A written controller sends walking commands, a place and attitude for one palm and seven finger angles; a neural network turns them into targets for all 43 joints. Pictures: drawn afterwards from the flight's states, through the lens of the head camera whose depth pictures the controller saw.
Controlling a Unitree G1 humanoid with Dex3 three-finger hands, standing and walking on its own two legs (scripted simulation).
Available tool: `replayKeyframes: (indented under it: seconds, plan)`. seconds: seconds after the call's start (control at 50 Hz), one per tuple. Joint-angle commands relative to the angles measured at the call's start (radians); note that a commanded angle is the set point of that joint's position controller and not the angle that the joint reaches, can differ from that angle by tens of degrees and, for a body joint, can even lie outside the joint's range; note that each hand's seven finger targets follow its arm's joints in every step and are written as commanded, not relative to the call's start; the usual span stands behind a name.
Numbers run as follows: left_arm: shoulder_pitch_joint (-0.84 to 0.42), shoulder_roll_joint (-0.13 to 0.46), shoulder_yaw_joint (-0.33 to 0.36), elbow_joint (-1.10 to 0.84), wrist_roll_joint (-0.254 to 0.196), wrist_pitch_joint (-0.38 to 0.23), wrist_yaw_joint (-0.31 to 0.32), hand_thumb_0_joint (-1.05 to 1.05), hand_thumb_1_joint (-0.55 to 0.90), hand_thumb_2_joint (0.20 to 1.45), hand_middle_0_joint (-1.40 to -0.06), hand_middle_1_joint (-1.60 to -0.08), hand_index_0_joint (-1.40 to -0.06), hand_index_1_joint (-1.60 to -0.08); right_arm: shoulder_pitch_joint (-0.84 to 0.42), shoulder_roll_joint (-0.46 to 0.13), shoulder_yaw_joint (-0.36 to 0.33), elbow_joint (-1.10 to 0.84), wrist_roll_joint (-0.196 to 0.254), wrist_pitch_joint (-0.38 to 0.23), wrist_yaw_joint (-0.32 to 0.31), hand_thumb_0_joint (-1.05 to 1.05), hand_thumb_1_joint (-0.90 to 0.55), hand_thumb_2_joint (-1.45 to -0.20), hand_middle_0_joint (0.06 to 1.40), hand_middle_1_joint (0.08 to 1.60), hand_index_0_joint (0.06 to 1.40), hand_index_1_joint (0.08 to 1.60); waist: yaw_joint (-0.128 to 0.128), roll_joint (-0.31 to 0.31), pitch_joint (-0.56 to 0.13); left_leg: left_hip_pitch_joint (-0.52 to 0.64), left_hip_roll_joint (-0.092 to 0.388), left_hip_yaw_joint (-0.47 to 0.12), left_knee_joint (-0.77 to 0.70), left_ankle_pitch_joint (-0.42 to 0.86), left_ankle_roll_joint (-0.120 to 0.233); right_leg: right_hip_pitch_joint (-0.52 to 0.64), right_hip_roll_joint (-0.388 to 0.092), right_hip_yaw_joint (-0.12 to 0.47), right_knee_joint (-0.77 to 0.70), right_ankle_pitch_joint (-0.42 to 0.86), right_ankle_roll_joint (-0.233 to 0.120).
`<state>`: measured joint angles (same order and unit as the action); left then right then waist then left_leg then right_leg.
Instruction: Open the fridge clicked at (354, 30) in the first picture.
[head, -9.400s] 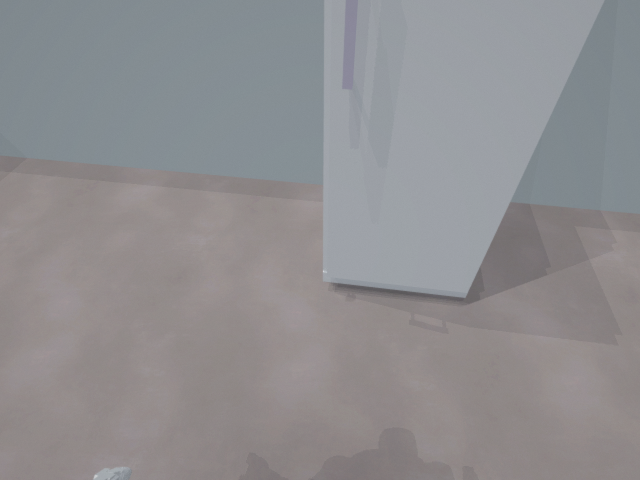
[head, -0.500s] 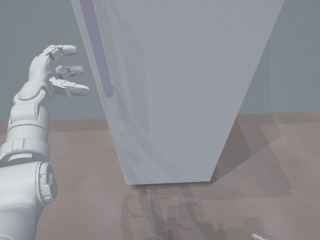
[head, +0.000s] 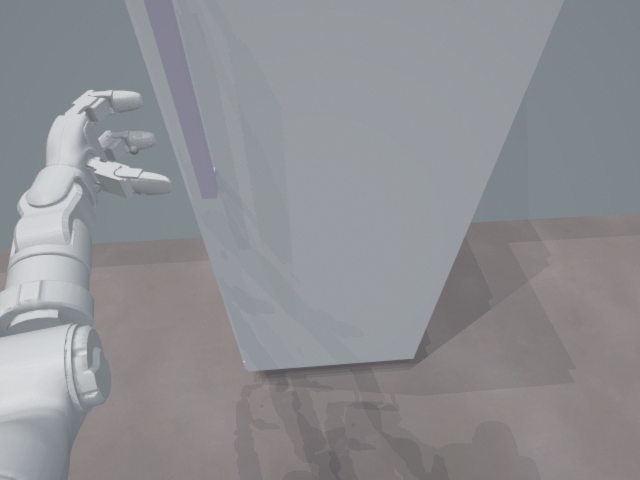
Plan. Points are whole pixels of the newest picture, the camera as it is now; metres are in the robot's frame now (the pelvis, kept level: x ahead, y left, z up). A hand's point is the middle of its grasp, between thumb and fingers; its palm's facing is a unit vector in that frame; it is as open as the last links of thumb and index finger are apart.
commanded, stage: move the hooked fingers beside the handle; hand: left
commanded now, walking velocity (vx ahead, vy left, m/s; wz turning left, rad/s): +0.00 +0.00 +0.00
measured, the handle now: (182, 72) +0.53 +0.17 +0.26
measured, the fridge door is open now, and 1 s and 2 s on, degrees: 0 0 0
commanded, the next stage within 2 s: feel for the door with the fingertips in 0.64 s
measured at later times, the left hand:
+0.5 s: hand (135, 146) +0.45 +0.22 +0.21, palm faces +0.12 -0.99 -0.01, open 14.0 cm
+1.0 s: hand (163, 147) +0.45 +0.19 +0.21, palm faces +0.08 -1.00 +0.00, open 14.0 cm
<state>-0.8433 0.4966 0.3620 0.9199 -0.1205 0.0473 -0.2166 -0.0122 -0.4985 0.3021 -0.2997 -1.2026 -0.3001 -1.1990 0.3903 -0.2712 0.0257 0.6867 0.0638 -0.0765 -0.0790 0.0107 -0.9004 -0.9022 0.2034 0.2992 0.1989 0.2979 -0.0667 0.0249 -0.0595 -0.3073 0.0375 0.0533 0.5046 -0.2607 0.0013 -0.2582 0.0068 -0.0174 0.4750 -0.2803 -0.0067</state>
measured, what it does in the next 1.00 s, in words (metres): stands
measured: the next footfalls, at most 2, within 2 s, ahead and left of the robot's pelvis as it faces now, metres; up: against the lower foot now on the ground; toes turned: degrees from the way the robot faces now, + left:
none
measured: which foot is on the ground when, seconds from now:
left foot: down 0.00-1.00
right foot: down 0.00-1.00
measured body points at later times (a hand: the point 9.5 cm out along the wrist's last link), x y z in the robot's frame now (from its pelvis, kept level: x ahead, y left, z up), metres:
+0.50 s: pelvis +0.00 +0.00 +0.00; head +0.01 -0.01 +0.45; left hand +0.44 +0.27 +0.21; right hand +0.08 -0.26 -0.11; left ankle +0.00 +0.12 -0.74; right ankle -0.02 -0.12 -0.74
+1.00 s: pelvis -0.01 +0.00 +0.00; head +0.00 -0.01 +0.45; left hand +0.44 +0.24 +0.21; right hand +0.08 -0.26 -0.11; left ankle +0.00 +0.12 -0.74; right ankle -0.02 -0.12 -0.74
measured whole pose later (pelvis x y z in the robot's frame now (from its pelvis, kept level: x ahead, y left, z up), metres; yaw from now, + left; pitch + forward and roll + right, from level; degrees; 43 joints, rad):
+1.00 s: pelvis -0.01 +0.00 +0.00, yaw +1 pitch +4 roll -1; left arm -0.89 0.41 0.30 0.91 -0.13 0.06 -0.16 -0.01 -0.50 0.30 -0.30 -1.20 -0.30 -1.20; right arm 0.34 -0.27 0.03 0.69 0.06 -0.08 -0.08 0.01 -0.90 -0.90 0.20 0.30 0.20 0.30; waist -0.06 0.03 -0.06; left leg -0.32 0.03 0.03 0.51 -0.25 0.00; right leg -0.27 0.00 -0.03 0.49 -0.28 -0.01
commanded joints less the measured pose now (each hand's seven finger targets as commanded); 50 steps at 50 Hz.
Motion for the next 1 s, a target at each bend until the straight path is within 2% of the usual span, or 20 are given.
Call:
replayKeyframes:
  seconds: [0.0, 0.06, 0.08, 0.18, 0.22, 0.24, 0.26, 0.28, 0.3, 0.32, 0.34, 0.38, 0.5, 0.54, 0.58, 0.68, 0.8, 0.86, 0.88, 0.98]
  plan:
    - [-0.557, 0.209, -0.015, -0.266, -0.038, -0.045, -0.022, 0.0, -0.5, 0.3, -0.3, -1.2, -0.3, -1.2, -0.032, -0.157, -0.053, -0.115, 0.005, -0.044, -0.023, 0.0, -0.9, -0.9, 0.2, 0.3, 0.2, 0.3, -0.004, 0.053, -0.264, 0.206, -0.012, -0.048, -0.025, 0.278, 0.044, 0.001, 0.007, -0.009, -0.048, 0.34, -0.021]
    - [-0.599, 0.149, -0.056, -0.324, -0.049, -0.05, -0.017, 0.0, -0.5, 0.3, -0.3, -1.2, -0.3, -1.2, -0.037, -0.152, -0.053, -0.114, 0.002, -0.054, -0.021, 0.0, -0.9, -0.9, 0.2, 0.3, 0.2, 0.3, -0.013, 0.074, -0.31, 0.272, -0.009, -0.067, -0.018, 0.313, 0.036, -0.026, 0.009, -0.016, -0.045, 0.329, -0.023]
    - [-0.58, 0.124, -0.068, -0.315, -0.057, -0.048, -0.013, 0.0, -0.5, 0.3, -0.3, -1.2, -0.3, -1.2, -0.033, -0.149, -0.052, -0.112, 0.001, -0.057, -0.021, 0.0, -0.9, -0.9, 0.2, 0.3, 0.2, 0.3, -0.014, 0.05, -0.314, 0.278, -0.007, -0.065, -0.01, 0.329, 0.039, -0.025, 0.011, -0.019, -0.044, 0.335, -0.022]
    - [-0.548, 0.175, -0.014, -0.197, -0.046, -0.02, 0.022, 0.0, -0.5, 0.3, -0.3, -1.2, -0.3, -1.2, -0.036, -0.157, -0.046, -0.096, -0.003, -0.047, -0.019, 0.0, -0.9, -0.9, 0.2, 0.3, 0.2, 0.3, -0.003, -0.031, -0.247, 0.188, -0.015, -0.063, -0.021, 0.257, 0.041, -0.017, 0.003, -0.021, -0.045, 0.305, -0.019]
    - [-0.544, 0.204, 0.002, -0.173, -0.02, -0.017, 0.039, 0.0, -0.5, 0.3, -0.3, -1.2, -0.3, -1.2, -0.044, -0.154, -0.042, -0.101, -0.004, -0.037, -0.017, 0.0, -0.9, -0.9, 0.2, 0.3, 0.2, 0.3, 0.009, -0.018, -0.244, 0.164, -0.019, -0.063, -0.024, 0.256, 0.04, -0.009, -0.002, -0.017, -0.035, 0.313, -0.022]
    - [-0.568, 0.179, -0.025, -0.172, -0.013, -0.02, 0.043, 0.0, -0.5, 0.3, -0.3, -1.2, -0.3, -1.2, -0.046, -0.149, -0.039, -0.106, -0.006, -0.035, -0.015, 0.0, -0.9, -0.9, 0.2, 0.3, 0.2, 0.3, 0.003, 0.006, -0.241, 0.16, -0.022, -0.057, -0.021, 0.259, 0.04, -0.012, -0.004, -0.014, -0.033, 0.324, -0.021]
    - [-0.58, 0.203, -0.01, -0.169, -0.003, -0.028, 0.049, 0.0, -0.5, 0.3, -0.3, -1.2, -0.3, -1.2, -0.042, -0.148, -0.04, -0.105, -0.007, -0.033, -0.014, 0.0, -0.9, -0.9, 0.2, 0.3, 0.2, 0.3, 0.004, 0.021, -0.249, 0.162, -0.021, -0.059, -0.017, 0.263, 0.039, -0.011, -0.006, -0.012, -0.031, 0.326, -0.022]
    - [-0.577, 0.22, -0.002, -0.189, 0.001, -0.047, 0.055, 0.0, -0.5, 0.3, -0.3, -1.2, -0.3, -1.2, -0.037, -0.15, -0.041, -0.111, -0.01, -0.03, -0.013, 0.0, -0.9, -0.9, 0.2, 0.3, 0.2, 0.3, 0.006, -0.01, -0.272, 0.163, -0.021, -0.059, -0.011, 0.28, 0.043, 0.011, -0.005, -0.013, -0.028, 0.341, -0.021]
    - [-0.586, 0.237, 0.013, -0.226, 0.0, -0.061, 0.054, 0.0, -0.5, 0.3, -0.3, -1.2, -0.3, -1.2, -0.045, -0.15, -0.043, -0.12, -0.009, -0.03, -0.012, 0.0, -0.9, -0.9, 0.2, 0.3, 0.2, 0.3, 0.014, 0.031, -0.32, 0.185, -0.022, -0.057, -0.008, 0.294, 0.04, 0.025, -0.005, -0.004, -0.021, 0.36, -0.023]
    - [-0.598, 0.258, 0.03, -0.247, -0.001, -0.077, 0.053, 0.0, -0.5, 0.3, -0.3, -1.2, -0.3, -1.2, -0.044, -0.149, -0.043, -0.123, -0.011, -0.031, -0.014, 0.0, -0.9, -0.9, 0.2, 0.3, 0.2, 0.3, 0.015, 0.009, -0.352, 0.203, -0.021, -0.059, -0.006, 0.315, 0.041, 0.043, -0.003, -0.005, -0.017, 0.383, -0.023]
    - [-0.586, 0.277, 0.047, -0.248, -0.006, -0.088, 0.048, 0.0, -0.5, 0.3, -0.3, -1.2, -0.3, -1.2, -0.049, -0.149, -0.042, -0.129, -0.01, -0.03, -0.015, 0.0, -0.9, -0.9, 0.2, 0.3, 0.2, 0.3, 0.023, 0.006, -0.362, 0.2, -0.021, -0.053, -0.006, 0.317, 0.042, 0.062, -0.003, 0.0, -0.017, 0.397, -0.023]
    - [-0.596, 0.284, 0.042, -0.236, -0.018, -0.104, 0.032, 0.0, -0.5, 0.3, -0.3, -1.2, -0.3, -1.2, -0.045, -0.151, -0.04, -0.126, -0.007, -0.028, -0.021, 0.0, -0.9, -0.9, 0.2, 0.3, 0.2, 0.3, 0.007, -0.021, -0.342, 0.182, -0.02, -0.046, -0.006, 0.297, 0.047, 0.073, -0.003, 0.002, -0.024, 0.398, -0.017]
    - [-0.572, 0.214, -0.025, -0.183, -0.026, -0.07, -0.021, 0.0, -0.5, 0.3, -0.3, -1.2, -0.3, -1.2, -0.043, -0.152, -0.042, -0.115, 0.004, -0.032, -0.025, 0.0, -0.9, -0.9, 0.2, 0.3, 0.2, 0.3, -0.002, 0.065, -0.286, 0.191, -0.021, -0.046, -0.01, 0.276, 0.045, 0.015, -0.001, -0.002, -0.039, 0.362, -0.021]
    - [-0.547, 0.186, -0.042, -0.15, -0.039, -0.049, -0.035, 0.0, -0.5, 0.3, -0.3, -1.2, -0.3, -1.2, -0.037, -0.155, -0.043, -0.11, 0.006, -0.03, -0.026, 0.0, -0.9, -0.9, 0.2, 0.3, 0.2, 0.3, -0.008, 0.028, -0.251, 0.171, -0.019, -0.05, -0.016, 0.256, 0.043, 0.003, 0.001, -0.008, -0.044, 0.344, -0.021]
    - [-0.516, 0.185, -0.029, -0.168, -0.054, -0.045, -0.04, 0.0, -0.5, 0.3, -0.3, -1.2, -0.3, -1.2, -0.03, -0.159, -0.05, -0.116, 0.004, -0.032, -0.027, 0.0, -0.9, -0.9, 0.2, 0.3, 0.2, 0.3, -0.003, -0.003, -0.275, 0.18, -0.018, -0.046, -0.011, 0.266, 0.047, 0.019, 0.002, -0.012, -0.043, 0.35, -0.02]
    - [-0.535, 0.218, 0.004, -0.229, -0.055, -0.058, -0.008, 0.0, -0.5, 0.3, -0.3, -1.2, -0.3, -1.2, -0.028, -0.16, -0.05, -0.114, -0.001, -0.034, -0.024, 0.0, -0.9, -0.9, 0.2, 0.3, 0.2, 0.3, 0.004, -0.014, -0.283, 0.174, -0.017, -0.054, -0.014, 0.258, 0.047, 0.019, 0.003, -0.012, -0.04, 0.329, -0.018]
    - [-0.596, 0.194, -0.018, -0.302, -0.031, -0.085, 0.042, 0.0, -0.5, 0.3, -0.3, -1.2, -0.3, -1.2, -0.043, -0.15, -0.047, -0.109, -0.004, -0.042, -0.017, 0.0, -0.9, -0.9, 0.2, 0.3, 0.2, 0.3, 0.002, 0.055, -0.307, 0.207, -0.017, -0.061, -0.018, 0.254, 0.043, 0.005, 0.004, -0.008, -0.039, 0.306, -0.021]
    - [-0.576, 0.169, -0.023, -0.278, -0.031, -0.07, 0.05, 0.0, -0.5, 0.3, -0.3, -1.2, -0.3, -1.2, -0.05, -0.146, -0.046, -0.107, -0.003, -0.045, -0.015, 0.0, -0.9, -0.9, 0.2, 0.3, 0.2, 0.3, 0.007, 0.054, -0.304, 0.207, -0.018, -0.056, -0.021, 0.249, 0.041, 0.004, 0.005, -0.007, -0.042, 0.306, -0.022]
    - [-0.568, 0.159, -0.029, -0.264, -0.033, -0.065, 0.052, 0.0, -0.5, 0.3, -0.3, -1.2, -0.3, -1.2, -0.043, -0.148, -0.047, -0.107, -0.004, -0.044, -0.016, 0.0, -0.9, -0.9, 0.2, 0.3, 0.2, 0.3, 0.002, 0.004, -0.303, 0.198, -0.017, -0.055, -0.017, 0.257, 0.045, 0.019, 0.005, -0.012, -0.043, 0.317, -0.02]
    - [-0.563, 0.14, -0.033, -0.201, -0.026, -0.036, 0.066, 0.0, -0.5, 0.3, -0.3, -1.2, -0.3, -1.2, -0.045, -0.145, -0.045, -0.106, -0.005, -0.038, -0.016, 0.0, -0.9, -0.9, 0.2, 0.3, 0.2, 0.3, 0.0, -0.028, -0.257, 0.157, -0.019, -0.046, -0.02, 0.231, 0.047, 0.014, 0.001, -0.01, -0.046, 0.315, -0.015]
